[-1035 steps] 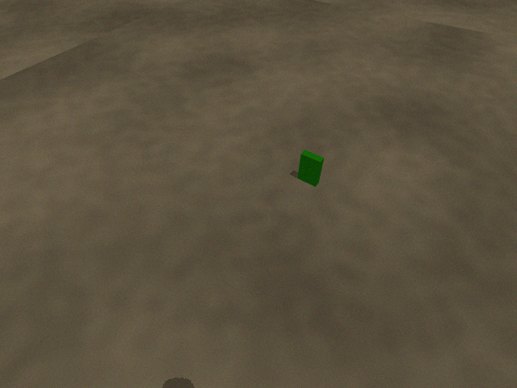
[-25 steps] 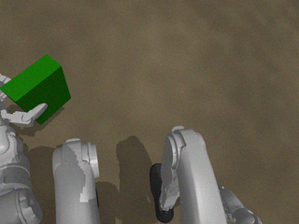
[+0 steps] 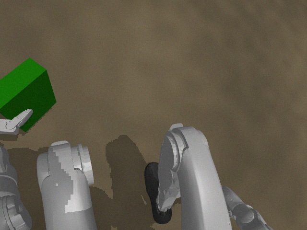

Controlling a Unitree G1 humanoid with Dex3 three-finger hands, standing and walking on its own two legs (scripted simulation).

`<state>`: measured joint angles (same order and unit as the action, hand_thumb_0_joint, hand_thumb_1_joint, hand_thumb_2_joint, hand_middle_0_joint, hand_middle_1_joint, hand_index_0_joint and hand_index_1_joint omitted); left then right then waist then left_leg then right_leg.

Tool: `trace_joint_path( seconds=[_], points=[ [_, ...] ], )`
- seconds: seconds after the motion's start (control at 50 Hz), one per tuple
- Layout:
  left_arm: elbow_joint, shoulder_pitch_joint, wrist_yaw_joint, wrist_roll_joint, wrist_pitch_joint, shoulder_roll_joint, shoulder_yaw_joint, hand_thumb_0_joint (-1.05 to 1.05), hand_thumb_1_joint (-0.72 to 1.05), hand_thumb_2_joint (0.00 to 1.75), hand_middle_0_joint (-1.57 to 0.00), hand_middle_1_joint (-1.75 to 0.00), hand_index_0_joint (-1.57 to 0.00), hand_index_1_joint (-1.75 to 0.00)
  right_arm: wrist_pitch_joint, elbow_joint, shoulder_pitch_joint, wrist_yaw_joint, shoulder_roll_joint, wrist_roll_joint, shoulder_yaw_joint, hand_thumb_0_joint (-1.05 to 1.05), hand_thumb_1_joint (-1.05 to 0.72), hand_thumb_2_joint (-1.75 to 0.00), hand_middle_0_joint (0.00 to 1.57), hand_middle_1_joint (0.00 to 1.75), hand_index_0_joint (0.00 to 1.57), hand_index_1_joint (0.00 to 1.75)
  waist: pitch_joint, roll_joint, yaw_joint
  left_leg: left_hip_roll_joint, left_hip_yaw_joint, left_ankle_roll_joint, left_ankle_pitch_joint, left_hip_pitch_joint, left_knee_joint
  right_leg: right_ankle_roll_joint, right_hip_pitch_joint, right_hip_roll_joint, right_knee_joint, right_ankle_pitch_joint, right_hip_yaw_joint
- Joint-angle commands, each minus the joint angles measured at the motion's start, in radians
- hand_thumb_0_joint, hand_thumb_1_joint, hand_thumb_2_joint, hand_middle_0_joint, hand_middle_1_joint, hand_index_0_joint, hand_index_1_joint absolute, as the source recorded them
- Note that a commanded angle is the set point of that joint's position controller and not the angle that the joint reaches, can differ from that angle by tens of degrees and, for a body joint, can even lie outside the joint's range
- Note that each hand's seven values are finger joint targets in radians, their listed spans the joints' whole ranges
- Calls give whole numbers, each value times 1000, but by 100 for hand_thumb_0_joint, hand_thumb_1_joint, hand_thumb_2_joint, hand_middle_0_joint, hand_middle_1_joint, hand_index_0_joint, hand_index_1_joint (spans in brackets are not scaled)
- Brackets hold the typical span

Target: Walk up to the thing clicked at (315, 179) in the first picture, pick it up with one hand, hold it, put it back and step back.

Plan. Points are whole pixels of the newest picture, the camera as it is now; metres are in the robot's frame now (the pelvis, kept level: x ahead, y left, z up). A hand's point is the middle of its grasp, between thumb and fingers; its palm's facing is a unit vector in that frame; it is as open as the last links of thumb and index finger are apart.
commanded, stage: lower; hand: left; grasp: from the side
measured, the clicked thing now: (27, 99) +0.44 +0.24 -0.12
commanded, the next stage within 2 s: loosen in 1.46 s
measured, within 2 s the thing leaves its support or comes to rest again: rests again in 1.40 s
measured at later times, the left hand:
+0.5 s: hand (6, 106) +0.43 +0.29 -0.15, palm faces +0.41 -0.91 -0.03, open 8.5 cm
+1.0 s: hand (10, 108) +0.43 +0.29 -0.17, palm faces +0.41 -0.91 -0.03, open 8.5 cm
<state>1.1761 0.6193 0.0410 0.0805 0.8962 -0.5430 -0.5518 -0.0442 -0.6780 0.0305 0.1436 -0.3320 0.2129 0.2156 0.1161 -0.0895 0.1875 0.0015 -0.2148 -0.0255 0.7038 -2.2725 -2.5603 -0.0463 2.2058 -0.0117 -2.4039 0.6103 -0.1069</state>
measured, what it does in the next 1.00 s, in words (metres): stands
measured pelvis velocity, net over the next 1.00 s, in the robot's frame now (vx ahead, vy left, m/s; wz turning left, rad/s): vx -0.01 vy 0.01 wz -0.07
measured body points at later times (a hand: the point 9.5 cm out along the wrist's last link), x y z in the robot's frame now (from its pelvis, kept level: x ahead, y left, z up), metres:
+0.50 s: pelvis -0.01 +0.01 -0.01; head +0.23 +0.14 +0.35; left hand +0.40 +0.34 -0.14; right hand +0.13 -0.27 -0.07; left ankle +0.08 +0.13 -0.26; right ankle +0.13 -0.13 -0.26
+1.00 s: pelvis -0.01 +0.01 -0.01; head +0.23 +0.16 +0.33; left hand +0.40 +0.34 -0.16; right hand +0.13 -0.26 -0.07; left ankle +0.08 +0.13 -0.26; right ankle +0.13 -0.13 -0.26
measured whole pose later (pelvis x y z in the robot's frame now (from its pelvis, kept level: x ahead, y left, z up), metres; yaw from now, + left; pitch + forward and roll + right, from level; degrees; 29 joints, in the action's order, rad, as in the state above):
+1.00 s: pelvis -0.01 +0.01 -0.01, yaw -4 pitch +15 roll -15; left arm 1.38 0.64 -0.04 0.06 1.07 -0.75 -0.59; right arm -0.03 -0.61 0.14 0.16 -0.37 0.33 0.42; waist 0.28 -0.21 0.24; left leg 0.00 -0.32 -0.02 0.72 -2.23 -2.65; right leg -0.07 2.12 0.02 -2.40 0.58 -0.19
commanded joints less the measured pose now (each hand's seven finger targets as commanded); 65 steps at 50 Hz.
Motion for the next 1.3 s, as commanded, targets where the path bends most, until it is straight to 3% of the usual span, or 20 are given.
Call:
trace_joint_path(
  seconds=[0.0,0.02,0.04,0.06,0.1,0.12,0.18,0.26,0.28,0.36,0.44,0.46,0.6,0.68,0.78,0.84,0.92,1.08,1.18,1.28],
  points=[
    [-150,241,5,10,113,-236,-24,0,7,126,-131,-146,-134,-146,7,41,-84,-14,-282,13,-61,0,-92,-91,20,30,20,30,-624,282,40,17,79,25,-82,349,301,65,-365,46,192,-97,-99],
    [-149,232,2,10,120,-269,-47,0,7,127,-131,-147,-134,-146,6,42,-83,-14,-288,19,-55,0,-92,-90,20,30,20,30,-638,304,35,18,77,23,-95,362,299,65,-383,48,190,-109,-101],
    [-123,217,1,11,123,-262,-47,0,7,126,-131,-146,-134,-145,7,43,-78,-14,-293,23,-53,0,-92,-91,20,30,20,30,-624,302,35,19,76,22,-96,360,295,65,-377,48,184,-110,-102],
    [-130,240,-2,13,130,-250,-36,0,7,126,-131,-146,-134,-146,6,47,-73,-13,-301,28,-45,0,-92,-91,20,30,20,30,-610,317,56,21,63,17,-94,378,305,66,-357,46,173,-110,-117],
    [-107,204,-8,15,135,-269,-55,0,8,126,-131,-146,-133,-145,6,44,-76,-11,-307,35,-36,0,-92,-91,20,30,20,30,-626,323,48,21,63,15,-132,392,290,64,-389,48,173,-146,-116],
    [-100,217,-10,5,138,-258,-33,0,5,126,-130,-146,-133,-145,4,45,-71,-10,-309,38,-34,0,-92,-91,20,30,20,30,-611,333,60,23,57,11,-129,401,296,67,-368,47,169,-142,-122],
    [-88,202,-13,-3,147,-283,-45,0,8,126,-130,-146,-133,-145,3,49,-57,-9,-323,49,-23,0,-92,-91,20,30,20,30,-589,355,60,28,46,5,-165,427,293,68,-358,46,156,-171,-129],
    [-79,234,-22,4,162,-283,-31,0,5,125,-129,-145,-132,-144,1,54,-42,-6,-333,61,-7,0,-92,-91,20,30,20,30,-559,357,90,29,37,8,-135,407,282,65,-362,49,158,-159,-142],
    [-74,214,-26,7,167,-294,-48,0,6,126,-129,-145,-132,-144,0,55,-48,-5,-336,62,-3,0,-92,-91,20,30,20,30,-574,353,86,30,32,6,-146,421,281,64,-377,50,159,-169,-144],
    [-44,236,-37,-6,185,-309,-30,0,10,125,-129,-144,-132,-143,-3,66,-18,-2,-351,73,13,0,-92,-90,20,30,20,30,-524,368,101,35,10,0,-121,422,296,64,-344,47,145,-148,-162],
    [-2,234,-50,-1,198,-336,-51,0,10,126,-130,-144,-133,-143,-1,73,-11,-1,-352,81,33,0,-91,-90,20,30,20,30,-510,335,112,34,15,11,-100,380,270,58,-382,53,161,-140,-159],
    [-3,222,-49,-1,200,-337,-49,0,10,126,-129,-144,-132,-143,1,73,-1,0,-352,81,33,0,-91,-90,20,30,20,30,-505,333,101,36,15,11,-94,384,270,60,-372,54,165,-135,-156],
    [25,230,-60,-7,219,-359,-51,0,10,126,-131,-144,-133,-144,7,82,22,-1,-366,95,52,0,-92,-90,20,30,20,30,-488,336,121,41,4,8,-94,391,264,56,-376,59,160,-139,-173],
    [31,206,-62,-14,230,-379,-57,0,11,125,-129,-142,-131,-142,4,81,23,0,-375,103,62,0,-91,-90,20,30,20,30,-501,376,115,47,-14,-6,-151,444,271,59,-379,61,137,-183,-185],
    [40,230,-68,-11,234,-384,-43,0,13,126,-130,-142,-132,-142,3,89,38,0,-380,104,72,0,-91,-90,20,30,20,30,-452,353,132,48,-16,2,-92,400,267,56,-366,63,153,-145,-191],
    [39,230,-71,-5,243,-375,-39,0,16,127,-131,-144,-134,-143,10,88,44,1,-382,109,79,0,-91,-90,20,30,20,30,-456,361,140,50,-25,0,-114,425,267,53,-375,62,149,-167,-194],
    [66,222,-76,-11,248,-383,-30,0,14,126,-129,-142,-132,-141,7,90,51,0,-381,113,90,0,-91,-90,20,30,20,30,-450,358,140,52,-27,-1,-128,420,260,53,-385,66,146,-173,-199],
    [90,203,-83,-10,262,-427,-55,0,17,128,-132,-144,-134,-143,7,102,71,-2,-388,122,108,0,-90,-90,20,30,20,30,-438,349,136,56,-32,1,-108,409,254,52,-396,75,153,-159,-209],
    [92,205,-80,-6,276,-419,-43,0,20,128,-132,-144,-135,-143,11,105,86,-2,-394,127,115,0,-90,-90,20,30,20,30,-419,353,149,57,-37,0,-102,407,252,49,-395,77,151,-163,-218],
    [100,177,-81,-1,284,-419,-44,0,21,127,-131,-142,-134,-141,13,106,83,0,-395,132,121,0,-90,-90,20,30,20,30,-427,357,141,55,-38,0,-101,412,249,49,-414,82,154,-163,-224]
  ],
)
